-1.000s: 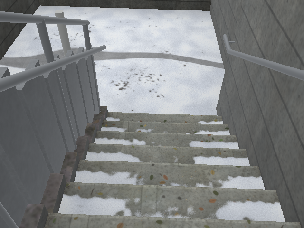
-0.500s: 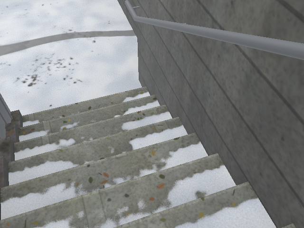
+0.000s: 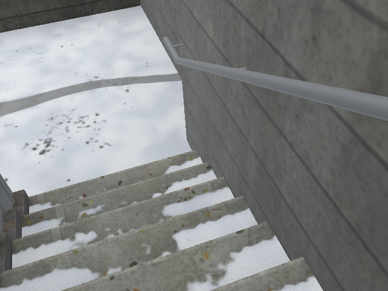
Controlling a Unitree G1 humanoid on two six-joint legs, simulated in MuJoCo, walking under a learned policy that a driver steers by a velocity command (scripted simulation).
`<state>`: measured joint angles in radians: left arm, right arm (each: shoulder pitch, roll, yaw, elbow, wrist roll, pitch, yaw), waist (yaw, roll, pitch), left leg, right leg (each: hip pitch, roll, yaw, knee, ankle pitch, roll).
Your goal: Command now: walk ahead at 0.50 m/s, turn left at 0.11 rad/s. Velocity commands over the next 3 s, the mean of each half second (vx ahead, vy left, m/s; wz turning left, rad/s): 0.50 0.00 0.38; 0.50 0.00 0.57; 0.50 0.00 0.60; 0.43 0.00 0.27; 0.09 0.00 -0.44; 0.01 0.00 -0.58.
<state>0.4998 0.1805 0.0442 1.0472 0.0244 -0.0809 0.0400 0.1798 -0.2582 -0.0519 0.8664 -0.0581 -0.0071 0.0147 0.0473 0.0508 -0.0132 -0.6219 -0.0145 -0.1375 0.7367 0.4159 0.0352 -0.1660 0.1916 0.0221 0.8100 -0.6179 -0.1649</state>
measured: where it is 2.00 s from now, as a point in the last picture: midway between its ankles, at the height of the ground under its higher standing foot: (151, 259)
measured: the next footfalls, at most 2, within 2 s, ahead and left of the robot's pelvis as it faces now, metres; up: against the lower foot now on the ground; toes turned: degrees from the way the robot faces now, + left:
left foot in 0.16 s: +0.22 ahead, +0.07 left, -0.16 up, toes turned -1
right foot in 0.72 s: +0.57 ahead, -0.04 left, -0.32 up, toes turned +26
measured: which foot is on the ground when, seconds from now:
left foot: up 0.00-0.14, down 0.16-0.74, up 0.76-1.00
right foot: down 0.00-0.16, up 0.18-0.70, down 0.72-1.00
